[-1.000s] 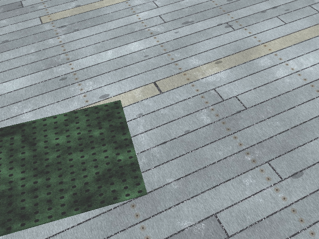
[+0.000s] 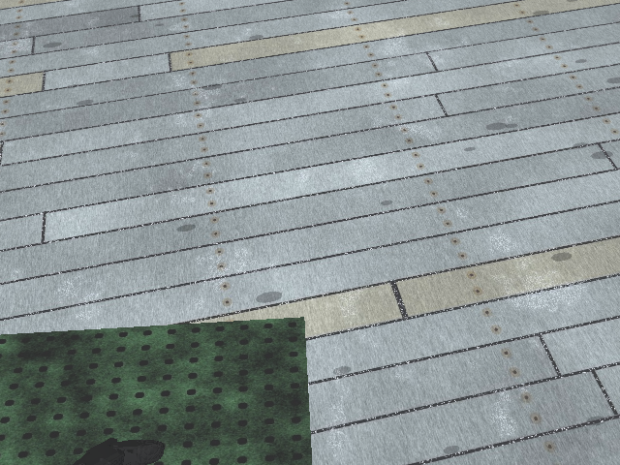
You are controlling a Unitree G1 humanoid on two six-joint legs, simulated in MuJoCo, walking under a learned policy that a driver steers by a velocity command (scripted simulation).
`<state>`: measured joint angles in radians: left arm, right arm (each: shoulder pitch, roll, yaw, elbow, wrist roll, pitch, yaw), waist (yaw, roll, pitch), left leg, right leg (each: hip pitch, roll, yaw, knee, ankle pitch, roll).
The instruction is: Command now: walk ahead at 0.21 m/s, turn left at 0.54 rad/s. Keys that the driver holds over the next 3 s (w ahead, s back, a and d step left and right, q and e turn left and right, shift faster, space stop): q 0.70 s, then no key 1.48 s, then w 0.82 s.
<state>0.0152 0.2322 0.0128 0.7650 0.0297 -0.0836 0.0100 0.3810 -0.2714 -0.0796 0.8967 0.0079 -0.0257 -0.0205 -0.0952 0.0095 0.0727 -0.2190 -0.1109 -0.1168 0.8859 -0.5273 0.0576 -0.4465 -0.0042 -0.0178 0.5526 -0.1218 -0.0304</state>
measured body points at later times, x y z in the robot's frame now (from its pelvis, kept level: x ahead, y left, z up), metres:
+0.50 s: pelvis +0.04 +0.03 +0.01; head +0.06 +0.06 +0.46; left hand +0.05 +0.32 -0.13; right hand +0.26 -0.19 -0.08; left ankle +0.04 +0.11 -0.72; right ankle +0.09 -0.11 -0.67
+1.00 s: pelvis +0.05 +0.01 +0.02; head +0.08 +0.00 +0.46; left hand +0.02 +0.30 -0.09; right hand +0.28 -0.17 -0.12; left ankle +0.01 +0.10 -0.70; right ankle +0.10 -0.08 -0.73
